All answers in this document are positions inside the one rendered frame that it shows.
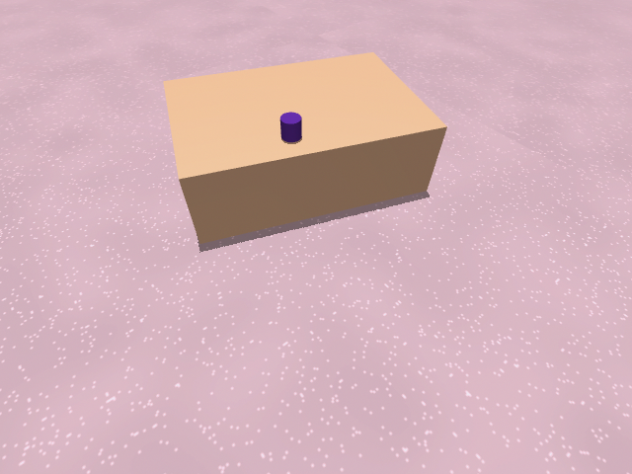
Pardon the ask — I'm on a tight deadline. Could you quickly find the can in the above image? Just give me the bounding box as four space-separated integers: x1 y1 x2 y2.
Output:
280 113 302 142

